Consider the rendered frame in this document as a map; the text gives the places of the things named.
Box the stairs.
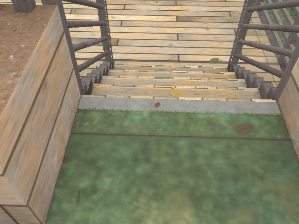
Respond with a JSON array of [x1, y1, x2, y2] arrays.
[[91, 65, 262, 100]]

